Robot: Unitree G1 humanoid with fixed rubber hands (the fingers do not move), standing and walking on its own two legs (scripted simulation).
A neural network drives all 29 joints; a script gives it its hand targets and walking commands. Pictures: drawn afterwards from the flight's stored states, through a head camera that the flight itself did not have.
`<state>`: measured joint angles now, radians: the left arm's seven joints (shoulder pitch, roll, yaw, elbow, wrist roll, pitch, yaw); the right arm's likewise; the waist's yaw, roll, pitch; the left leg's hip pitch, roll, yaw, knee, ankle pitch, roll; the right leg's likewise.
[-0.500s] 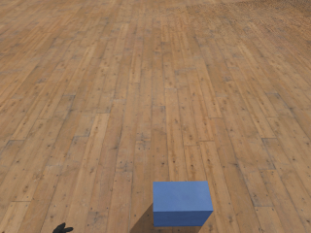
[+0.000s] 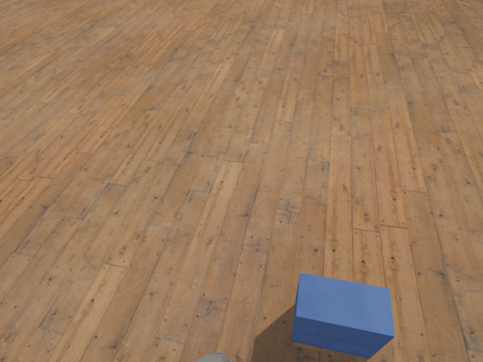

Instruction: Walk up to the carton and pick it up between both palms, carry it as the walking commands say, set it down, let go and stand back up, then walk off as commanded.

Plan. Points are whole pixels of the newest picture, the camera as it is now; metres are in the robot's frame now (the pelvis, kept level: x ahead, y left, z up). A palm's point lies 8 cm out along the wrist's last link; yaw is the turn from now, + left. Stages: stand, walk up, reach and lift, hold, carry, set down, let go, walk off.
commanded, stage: walk off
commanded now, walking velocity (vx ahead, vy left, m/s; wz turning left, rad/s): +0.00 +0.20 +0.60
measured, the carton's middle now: (335, 317) +0.39 -0.26 -0.62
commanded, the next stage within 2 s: none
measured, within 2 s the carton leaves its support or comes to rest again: neither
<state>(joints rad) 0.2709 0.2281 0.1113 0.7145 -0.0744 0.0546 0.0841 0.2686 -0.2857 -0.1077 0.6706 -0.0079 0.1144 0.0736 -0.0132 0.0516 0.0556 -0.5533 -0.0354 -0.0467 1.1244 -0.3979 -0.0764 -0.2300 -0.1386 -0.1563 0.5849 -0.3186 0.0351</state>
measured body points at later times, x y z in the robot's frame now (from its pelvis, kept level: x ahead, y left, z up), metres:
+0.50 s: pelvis -0.04 +0.07 -0.02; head -0.02 +0.04 +0.43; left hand -0.01 +0.38 -0.10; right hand +0.14 -0.15 -0.15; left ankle -0.01 +0.21 -0.69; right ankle +0.01 -0.02 -0.73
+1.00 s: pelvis -0.10 +0.17 -0.02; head -0.07 +0.20 +0.43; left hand -0.12 +0.48 -0.13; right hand +0.12 +0.00 -0.13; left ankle -0.11 +0.25 -0.73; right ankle -0.06 +0.03 -0.65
